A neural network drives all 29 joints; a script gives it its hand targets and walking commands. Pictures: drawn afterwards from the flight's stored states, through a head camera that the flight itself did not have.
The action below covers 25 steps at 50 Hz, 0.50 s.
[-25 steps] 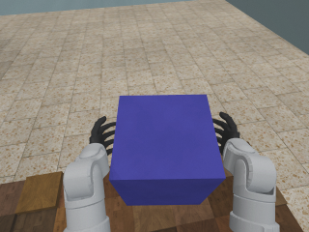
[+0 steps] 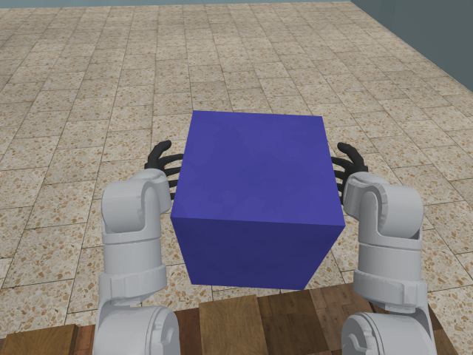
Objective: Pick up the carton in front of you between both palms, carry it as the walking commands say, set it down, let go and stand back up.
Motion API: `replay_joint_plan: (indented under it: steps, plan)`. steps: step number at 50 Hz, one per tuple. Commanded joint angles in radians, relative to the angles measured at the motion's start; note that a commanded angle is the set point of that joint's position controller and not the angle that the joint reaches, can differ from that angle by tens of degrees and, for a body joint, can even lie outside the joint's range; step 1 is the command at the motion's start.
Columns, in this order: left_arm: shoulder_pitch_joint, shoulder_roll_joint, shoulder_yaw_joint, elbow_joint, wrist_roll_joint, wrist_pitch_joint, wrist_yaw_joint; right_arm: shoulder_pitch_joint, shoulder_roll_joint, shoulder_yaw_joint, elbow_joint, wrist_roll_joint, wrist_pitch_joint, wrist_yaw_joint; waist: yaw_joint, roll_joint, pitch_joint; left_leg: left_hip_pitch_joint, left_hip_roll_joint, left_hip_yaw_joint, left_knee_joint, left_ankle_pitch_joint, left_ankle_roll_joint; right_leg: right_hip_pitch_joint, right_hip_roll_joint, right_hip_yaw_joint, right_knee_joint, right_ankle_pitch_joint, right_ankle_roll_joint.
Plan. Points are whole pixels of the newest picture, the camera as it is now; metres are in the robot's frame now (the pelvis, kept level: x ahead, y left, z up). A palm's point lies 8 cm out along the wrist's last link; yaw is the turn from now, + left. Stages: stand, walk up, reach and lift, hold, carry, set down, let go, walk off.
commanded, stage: carry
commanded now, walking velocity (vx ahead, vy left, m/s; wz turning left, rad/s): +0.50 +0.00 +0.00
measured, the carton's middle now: (251, 206) +0.36 -0.01 +0.07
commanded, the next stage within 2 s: none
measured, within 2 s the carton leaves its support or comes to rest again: neither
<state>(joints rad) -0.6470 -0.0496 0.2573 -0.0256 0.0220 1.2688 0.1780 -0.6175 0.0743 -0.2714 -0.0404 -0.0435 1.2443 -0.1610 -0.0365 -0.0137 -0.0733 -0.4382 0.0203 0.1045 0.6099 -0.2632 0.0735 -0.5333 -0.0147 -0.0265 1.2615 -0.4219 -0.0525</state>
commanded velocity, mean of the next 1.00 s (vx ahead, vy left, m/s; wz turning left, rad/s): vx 0.50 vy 0.00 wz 0.00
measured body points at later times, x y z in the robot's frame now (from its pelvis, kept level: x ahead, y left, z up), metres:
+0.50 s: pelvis +0.31 +0.00 +0.02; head +0.38 +0.00 +0.46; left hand +0.66 +0.19 +0.13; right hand +0.70 -0.12 +0.13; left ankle +0.27 +0.12 -0.63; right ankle +0.35 -0.06 -0.71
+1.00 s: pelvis +0.62 +0.08 -0.03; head +0.64 +0.10 +0.42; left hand +0.98 +0.22 +0.07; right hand +0.96 -0.08 +0.08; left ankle +0.61 +0.13 -0.76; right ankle +0.61 -0.07 -0.67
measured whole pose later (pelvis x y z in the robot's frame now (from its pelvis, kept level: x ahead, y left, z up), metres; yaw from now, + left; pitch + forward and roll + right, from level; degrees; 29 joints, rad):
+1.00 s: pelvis +0.62 +0.08 -0.03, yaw +0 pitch +5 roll -2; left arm -0.61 -0.08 0.26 0.04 0.04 1.23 0.18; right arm -0.56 0.10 -0.31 -0.01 -0.06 1.21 -0.15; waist -0.03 -0.01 -0.06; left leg -0.35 -0.03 0.08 0.55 -0.30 0.10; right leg -0.66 -0.04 -0.03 1.21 -0.36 0.00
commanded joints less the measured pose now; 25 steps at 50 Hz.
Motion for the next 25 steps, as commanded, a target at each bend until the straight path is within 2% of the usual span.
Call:
replay_joint_plan:
  steps: [1, 3, 6, 8, 10, 11, 12, 13, 14, 15, 16, 17, 18, 19, 20, 22, 25]
  plan:
    - [-0.718, -0.938, -0.63, -0.141, -0.27, -0.049, -0.087, -0.793, 0.895, 0.65, -0.182, 0.381, -0.029, 0.13, 0.004, 0.165, -0.41, 0.584, 0.253, -0.381, -0.193, 0.398, 0.083, -0.298, -0.037, 0.031, 0.024, 0.076, 0.027]
    - [-0.715, -0.939, -0.649, -0.181, -0.265, -0.062, -0.081, -0.791, 0.902, 0.665, -0.222, 0.398, -0.037, 0.137, -0.002, 0.158, -0.425, 0.623, 0.242, -0.334, -0.194, 0.435, 0.091, -0.333, -0.033, 0.011, -0.001, 0.097, 0.03]
    - [-0.677, -0.878, -0.66, -0.224, -0.247, -0.066, -0.065, -0.739, 0.84, 0.669, -0.254, 0.39, -0.037, 0.128, -0.024, 0.134, -0.419, 0.675, 0.22, -0.268, -0.189, 0.576, 0.103, -0.381, -0.021, -0.033, -0.111, 0.131, 0.026]
    - [-0.635, -0.835, -0.657, -0.221, -0.233, -0.058, -0.06, -0.692, 0.792, 0.662, -0.242, 0.374, -0.03, 0.121, -0.031, 0.133, -0.396, 0.672, 0.188, -0.218, -0.182, 0.662, 0.101, -0.359, -0.006, -0.063, -0.238, 0.177, 0.017]
    - [-0.605, -0.808, -0.652, -0.207, -0.225, -0.047, -0.062, -0.652, 0.764, 0.659, -0.214, 0.36, -0.021, 0.119, -0.035, 0.142, -0.363, 0.653, 0.138, -0.152, -0.173, 0.732, 0.089, -0.277, 0.028, -0.11, -0.447, 0.266, 0.008]
    - [-0.598, -0.802, -0.651, -0.199, -0.225, -0.041, -0.066, -0.637, 0.759, 0.656, -0.198, 0.355, -0.018, 0.12, -0.041, 0.144, -0.341, 0.631, 0.114, -0.113, -0.174, 0.786, 0.08, -0.213, 0.059, -0.163, -0.554, 0.307, 0.0]
    - [-0.593, -0.798, -0.65, -0.19, -0.227, -0.035, -0.071, -0.625, 0.756, 0.653, -0.182, 0.347, -0.015, 0.121, -0.035, 0.154, -0.332, 0.605, 0.102, -0.086, -0.158, 0.881, 0.065, -0.127, 0.086, -0.199, -0.643, 0.337, -0.011]
    - [-0.591, -0.797, -0.65, -0.18, -0.23, -0.03, -0.078, -0.616, 0.756, 0.649, -0.164, 0.339, -0.013, 0.122, -0.016, 0.183, -0.339, 0.579, 0.106, -0.068, -0.11, 1.001, 0.053, -0.025, 0.116, -0.229, -0.682, 0.363, -0.025]
    - [-0.582, -0.799, -0.647, -0.166, -0.233, -0.027, -0.085, -0.608, 0.761, 0.648, -0.149, 0.33, -0.012, 0.123, 0.03, 0.213, -0.365, 0.544, 0.111, -0.046, -0.027, 1.053, 0.026, 0.109, 0.126, -0.222, -0.735, 0.419, -0.04]
    - [-0.577, -0.806, -0.643, -0.154, -0.238, -0.027, -0.093, -0.609, 0.77, 0.651, -0.133, 0.317, -0.011, 0.123, 0.1, 0.199, -0.455, 0.45, 0.103, -0.004, 0.167, 0.972, -0.016, 0.36, 0.078, -0.157, -0.777, 0.473, -0.074]
    - [-0.563, -0.797, -0.636, -0.147, -0.239, -0.03, -0.101, -0.624, 0.784, 0.651, -0.131, 0.308, -0.009, 0.123, 0.139, 0.013, -0.56, 0.2, 0.043, -0.024, 0.373, 0.519, -0.037, 0.641, -0.144, 0.177, -0.724, 0.539, -0.118]
    - [-0.601, -0.805, -0.64, -0.149, -0.243, -0.037, -0.105, -0.616, 0.816, 0.651, -0.137, 0.303, -0.01, 0.124, 0.132, -0.276, -0.663, -0.142, -0.135, -0.077, 0.687, -0.242, -0.061, 0.92, -0.342, 0.588, -0.734, 0.622, -0.312]
    - [-0.579, -0.851, -0.655, -0.15, -0.269, -0.04, -0.116, -0.659, 0.823, 0.657, -0.154, 0.305, -0.012, 0.123, 0.146, -0.234, -0.64, -0.259, -0.103, -0.158, 0.791, -0.281, -0.028, 0.934, -0.313, 0.596, -0.76, 0.599, -0.325]
    - [-0.631, -0.895, -0.681, -0.191, -0.302, -0.049, -0.128, -0.698, 0.856, 0.661, -0.176, 0.306, -0.02, 0.122, 0.152, -0.178, -0.573, -0.326, -0.071, -0.176, 0.787, -0.234, -0.015, 0.891, -0.283, 0.51, -0.755, 0.655, -0.297]
    - [-0.689, -0.941, -0.707, -0.22, -0.338, -0.058, -0.139, -0.714, 0.871, 0.656, -0.187, 0.295, -0.031, 0.119, 0.143, -0.084, -0.528, -0.335, -0.038, -0.177, 0.723, -0.189, -0.018, 0.828, -0.261, 0.439, -0.762, 0.665, -0.253]
    - [-0.757, -0.995, -0.752, -0.268, -0.393, -0.079, -0.154, -0.695, 0.881, 0.639, -0.198, 0.261, -0.05, 0.111, 0.122, -0.041, -0.503, -0.288, 0.001, -0.174, 0.608, -0.134, -0.031, 0.72, -0.234, 0.359, -0.795, 0.605, -0.221]
    - [-0.744, -0.984, -0.779, -0.298, -0.417, -0.099, -0.158, -0.624, 0.843, 0.634, -0.207, 0.218, -0.069, 0.096, 0.117, -0.044, -0.489, -0.261, 0.017, -0.142, 0.421, -0.158, -0.051, 0.658, -0.229, 0.299, -0.822, 0.548, -0.239]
